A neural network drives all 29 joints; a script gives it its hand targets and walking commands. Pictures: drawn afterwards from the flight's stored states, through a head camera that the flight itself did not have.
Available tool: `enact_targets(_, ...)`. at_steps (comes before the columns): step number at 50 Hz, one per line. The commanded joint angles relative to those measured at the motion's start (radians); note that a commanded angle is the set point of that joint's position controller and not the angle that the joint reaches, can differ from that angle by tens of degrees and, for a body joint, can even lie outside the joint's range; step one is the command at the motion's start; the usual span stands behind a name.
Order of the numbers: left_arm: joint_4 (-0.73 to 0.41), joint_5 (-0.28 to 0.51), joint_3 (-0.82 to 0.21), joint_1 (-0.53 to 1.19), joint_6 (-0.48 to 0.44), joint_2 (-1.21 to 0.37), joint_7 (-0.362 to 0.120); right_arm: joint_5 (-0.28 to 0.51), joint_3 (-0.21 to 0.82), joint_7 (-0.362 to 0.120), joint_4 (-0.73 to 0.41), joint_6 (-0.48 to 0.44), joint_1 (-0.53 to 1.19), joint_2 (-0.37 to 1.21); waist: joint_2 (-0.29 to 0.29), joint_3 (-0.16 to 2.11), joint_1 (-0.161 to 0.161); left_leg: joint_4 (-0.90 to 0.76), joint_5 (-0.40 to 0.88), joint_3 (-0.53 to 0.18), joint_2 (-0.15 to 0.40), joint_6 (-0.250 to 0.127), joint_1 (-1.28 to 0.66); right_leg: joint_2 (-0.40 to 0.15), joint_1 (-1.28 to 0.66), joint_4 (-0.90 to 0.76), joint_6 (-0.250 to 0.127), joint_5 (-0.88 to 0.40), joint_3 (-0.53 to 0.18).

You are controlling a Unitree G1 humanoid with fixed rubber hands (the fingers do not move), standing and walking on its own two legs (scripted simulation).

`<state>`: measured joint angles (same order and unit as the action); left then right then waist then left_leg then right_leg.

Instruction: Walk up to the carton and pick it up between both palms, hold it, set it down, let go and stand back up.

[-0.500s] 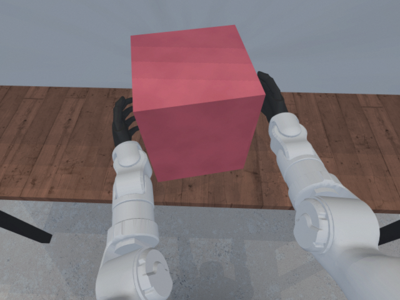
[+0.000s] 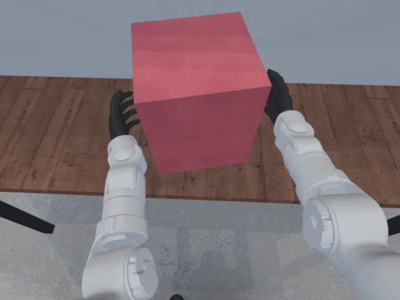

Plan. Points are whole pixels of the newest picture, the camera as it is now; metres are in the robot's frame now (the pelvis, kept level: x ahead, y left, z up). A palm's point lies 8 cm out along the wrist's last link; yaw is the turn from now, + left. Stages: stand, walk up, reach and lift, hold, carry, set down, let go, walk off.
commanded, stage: set down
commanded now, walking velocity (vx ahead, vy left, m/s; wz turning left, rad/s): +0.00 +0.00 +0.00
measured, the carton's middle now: (196, 101) +0.50 +0.09 +0.05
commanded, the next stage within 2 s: none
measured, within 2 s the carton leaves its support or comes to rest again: neither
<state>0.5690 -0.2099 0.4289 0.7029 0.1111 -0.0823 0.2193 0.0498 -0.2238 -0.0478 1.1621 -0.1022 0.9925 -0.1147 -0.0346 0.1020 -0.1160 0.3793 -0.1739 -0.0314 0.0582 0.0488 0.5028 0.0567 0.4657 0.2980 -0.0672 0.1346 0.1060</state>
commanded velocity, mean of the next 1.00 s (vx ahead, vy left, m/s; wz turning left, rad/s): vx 0.00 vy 0.00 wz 0.00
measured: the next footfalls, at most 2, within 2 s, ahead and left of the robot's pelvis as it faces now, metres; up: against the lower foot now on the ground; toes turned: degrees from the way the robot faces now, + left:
none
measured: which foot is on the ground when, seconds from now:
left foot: down 0.00-1.00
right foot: down 0.00-1.00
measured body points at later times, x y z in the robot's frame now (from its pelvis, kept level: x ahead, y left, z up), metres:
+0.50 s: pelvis -0.05 -0.01 -0.01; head +0.05 -0.01 +0.43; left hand +0.33 +0.21 +0.03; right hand +0.44 -0.15 +0.08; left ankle -0.01 +0.15 -0.74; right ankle -0.01 -0.07 -0.74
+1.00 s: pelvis -0.08 -0.01 -0.01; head -0.01 +0.00 +0.43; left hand +0.30 +0.22 +0.05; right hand +0.39 -0.16 +0.07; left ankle -0.01 +0.15 -0.74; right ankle -0.01 -0.07 -0.74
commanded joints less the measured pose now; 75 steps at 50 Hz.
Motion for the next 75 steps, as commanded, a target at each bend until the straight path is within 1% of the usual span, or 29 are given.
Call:
enact_targets(1,-0.217,0.173,-0.280,0.280,-0.010,0.030,0.047,0.091,0.141,-0.012,-0.206,-0.051,0.414,-0.383,0.126,0.870,-0.064,0.170,0.946,0.038,0.018,0.020,-0.393,0.043,-0.092,0.102,-0.010,-0.433,-0.048)
enact_targets(3,-0.218,0.181,-0.272,0.296,-0.003,0.032,0.051,0.113,0.150,-0.018,-0.205,-0.052,0.433,-0.386,0.104,0.920,-0.102,0.189,0.954,0.059,0.019,0.031,-0.341,0.036,-0.140,0.032,-0.070,-0.476,-0.084)
enact_targets(4,-0.235,0.181,-0.279,0.273,0.006,0.042,0.050,0.121,0.167,-0.018,-0.213,-0.052,0.415,-0.406,0.107,0.930,-0.078,0.181,0.939,0.061,0.009,0.033,-0.308,0.037,-0.204,0.086,-0.040,-0.548,-0.078)
enact_targets(5,-0.227,0.182,-0.269,0.280,0.002,0.048,0.046,0.126,0.186,-0.022,-0.224,-0.057,0.440,-0.400,0.092,0.921,-0.098,0.176,0.908,0.066,0.002,0.025,-0.274,0.031,-0.221,0.113,-0.024,-0.558,-0.080)
enact_targets(7,-0.289,0.186,-0.276,0.249,0.004,0.051,0.043,0.124,0.221,-0.028,-0.282,-0.068,0.420,-0.396,0.067,0.943,-0.095,0.159,0.849,0.054,-0.007,-0.003,-0.201,0.015,-0.264,0.177,0.007,-0.613,-0.080)
enact_targets(13,-0.503,0.218,-0.305,0.197,-0.003,0.058,0.053,0.187,0.236,-0.067,-0.297,-0.094,0.351,-0.466,0.100,1.029,-0.104,0.199,0.955,0.033,0.015,0.008,-0.304,0.033,-0.150,0.126,-0.038,-0.533,-0.077)
enact_targets(17,-0.493,0.194,-0.271,0.141,-0.006,0.108,0.023,0.219,0.299,-0.063,-0.355,-0.074,0.303,-0.467,-0.003,0.960,-0.082,0.099,0.623,0.071,-0.050,-0.028,-0.063,-0.003,-0.490,0.218,0.045,-0.728,-0.111)
enact_targets(18,-0.519,0.198,-0.264,0.143,-0.006,0.120,0.023,0.235,0.289,-0.064,-0.368,-0.069,0.298,-0.494,-0.016,0.979,-0.073,0.078,0.583,0.078,-0.053,-0.017,-0.037,-0.002,-0.567,0.220,0.052,-0.727,-0.112)
enact_targets(19,-0.502,0.200,-0.224,0.195,-0.015,0.158,0.022,0.250,0.305,-0.061,-0.393,-0.061,0.334,-0.488,-0.043,0.966,-0.102,0.062,0.520,0.092,-0.061,-0.021,0.007,-0.011,-0.604,0.215,0.065,-0.701,-0.130)
enact_targets(20,-0.512,0.201,-0.235,0.142,-0.007,0.149,0.013,0.267,0.308,-0.062,-0.380,-0.048,0.281,-0.490,-0.047,0.919,-0.075,0.053,0.524,0.084,-0.059,-0.017,-0.034,-0.011,-0.622,0.202,0.071,-0.688,-0.127)
enact_targets(23,-0.467,0.202,-0.230,0.129,-0.007,0.156,0.008,0.279,0.297,-0.065,-0.350,-0.030,0.254,-0.501,-0.042,0.853,-0.070,0.032,0.428,0.088,-0.057,-0.013,-0.058,-0.018,-0.587,0.155,0.069,-0.519,-0.141)
enact_targets(25,-0.361,0.213,-0.220,0.225,0.000,0.181,0.010,0.261,0.283,-0.067,-0.322,-0.004,0.317,-0.492,-0.061,0.774,-0.073,0.008,0.266,0.104,-0.057,-0.021,0.002,-0.029,-0.534,0.112,0.064,-0.247,-0.156)
enact_targets(27,-0.423,0.224,-0.235,0.168,0.012,0.179,0.026,0.284,0.290,-0.080,-0.368,0.014,0.245,-0.479,-0.057,0.763,-0.076,0.002,0.237,0.096,-0.054,-0.023,-0.019,-0.029,-0.542,0.088,0.053,-0.125,-0.165)
enact_targets(29,-0.290,0.245,-0.249,0.311,0.026,0.195,0.038,0.259,0.278,-0.088,-0.305,0.048,0.348,-0.460,-0.067,0.687,-0.083,0.000,0.107,0.108,-0.060,-0.034,0.056,-0.051,-0.459,0.061,0.052,0.110,-0.190)
enact_targets(30,-0.298,0.267,-0.275,0.303,0.033,0.188,0.048,0.255,0.257,-0.096,-0.292,0.061,0.332,-0.472,-0.059,0.674,-0.068,0.002,0.081,0.099,-0.054,-0.031,0.037,-0.049,-0.423,0.050,0.048,0.188,-0.185)
enact_targets(34,-0.299,0.300,-0.305,0.266,0.061,0.185,0.072,0.243,0.237,-0.116,-0.366,0.088,0.291,-0.460,-0.066,0.678,-0.076,0.013,0.012,0.077,-0.061,-0.036,0.019,-0.047,-0.379,0.036,0.031,0.318,-0.185)
enact_targets(38,-0.262,0.327,-0.338,0.326,0.096,0.193,0.080,0.217,0.202,-0.128,-0.378,0.117,0.311,-0.467,-0.079,0.648,-0.048,0.019,-0.063,0.060,-0.065,-0.046,0.029,-0.053,-0.347,0.029,0.035,0.388,-0.186)
enact_targets(44,-0.422,0.312,-0.350,0.204,0.132,0.173,0.087,0.195,0.150,-0.132,-0.436,0.115,0.175,-0.519,-0.059,0.698,0.001,0.022,0.022,0.033,-0.056,-0.039,-0.045,-0.041,-0.367,0.044,0.032,0.246,-0.172)
enact_targets(48,-0.615,0.278,-0.330,0.032,0.171,0.154,0.074,0.226,0.190,-0.125,-0.499,0.107,0.011,-0.567,-0.038,0.729,0.017,0.019,0.208,0.043,-0.055,-0.031,-0.141,-0.024,-0.466,0.066,0.033,-0.048,-0.153)
enact_targets(49,-0.620,0.283,-0.341,0.114,0.171,0.159,0.070,0.217,0.163,-0.123,-0.477,0.105,0.081,-0.592,-0.020,0.714,0.042,0.015,0.187,0.041,-0.054,-0.028,-0.129,-0.023,-0.438,0.075,0.038,-0.036,-0.131)
enact_targets(53,-0.704,0.282,-0.369,-0.005,0.210,0.134,0.051,0.249,0.183,-0.133,-0.559,0.103,-0.025,-0.584,-0.024,0.652,0.059,0.012,0.232,0.024,-0.051,-0.032,-0.171,-0.024,-0.457,0.061,0.034,-0.074,-0.135)
enact_targets(54,-0.745,0.288,-0.385,-0.047,0.215,0.131,0.044,0.248,0.166,-0.132,-0.590,0.094,-0.071,-0.603,-0.024,0.657,0.087,0.013,0.270,0.015,-0.047,-0.031,-0.206,-0.020,-0.463,0.068,0.040,-0.134,-0.121)
enact_targets(57,-0.809,0.298,-0.386,-0.085,0.223,0.134,0.032,0.286,0.183,-0.140,-0.669,0.077,-0.098,-0.602,-0.042,0.630,0.087,0.019,0.309,0.007,-0.048,-0.040,-0.211,-0.024,-0.474,0.072,0.042,-0.185,-0.119)
enact_targets(59,-0.793,0.285,-0.356,-0.092,0.220,0.151,0.026,0.297,0.204,-0.136,-0.706,0.071,-0.107,-0.577,-0.062,0.610,0.058,0.019,0.304,0.021,-0.053,-0.052,-0.183,-0.046,-0.509,0.064,0.055,-0.182,-0.149)
enact_targets(63,-0.840,0.277,-0.385,-0.190,0.220,0.109,0.017,0.318,0.202,-0.152,-0.701,0.052,-0.228,-0.599,-0.050,0.564,0.088,0.019,0.374,0.006,-0.046,-0.049,-0.227,-0.045,-0.505,0.074,0.056,-0.262,-0.124)
enact_targets(67,-0.833,0.260,-0.383,-0.208,0.215,0.098,0.005,0.330,0.217,-0.156,-0.704,0.037,-0.260,-0.587,-0.039,0.516,0.083,0.007,0.338,0.011,-0.056,-0.048,-0.233,-0.058,-0.488,0.057,0.059,-0.260,-0.129)
enact_targets(68,-0.887,0.254,-0.399,-0.351,0.218,0.077,0.005,0.347,0.223,-0.160,-0.718,0.033,-0.390,-0.608,-0.048,0.497,0.104,0.003,0.398,0.000,-0.050,-0.046,-0.275,-0.049,-0.513,0.060,0.057,-0.337,-0.120)
enact_targets(70,-0.826,0.242,-0.391,-0.351,0.219,0.072,-0.006,0.329,0.217,-0.157,-0.684,0.027,-0.392,-0.610,-0.058,0.450,0.111,-0.006,0.371,-0.002,-0.053,-0.048,-0.263,-0.056,-0.510,0.052,0.057,-0.321,-0.131)
enact_targets(75,-0.870,0.215,-0.398,-0.416,0.180,0.058,0.003,0.327,0.236,-0.173,-0.690,0.003,-0.473,-0.583,-0.059,0.374,0.104,-0.028,0.317,0.006,-0.060,-0.054,-0.236,-0.063,-0.505,0.037,0.059,-0.234,-0.138)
